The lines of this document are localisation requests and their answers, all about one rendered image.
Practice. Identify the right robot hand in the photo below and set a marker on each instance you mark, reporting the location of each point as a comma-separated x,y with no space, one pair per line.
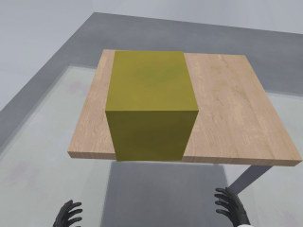
237,213

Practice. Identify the carton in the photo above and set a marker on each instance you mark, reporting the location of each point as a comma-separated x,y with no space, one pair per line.
151,107

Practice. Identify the table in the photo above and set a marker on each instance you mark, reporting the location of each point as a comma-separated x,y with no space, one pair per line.
237,123

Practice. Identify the left robot hand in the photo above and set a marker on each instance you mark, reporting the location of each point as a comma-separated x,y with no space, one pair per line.
63,218

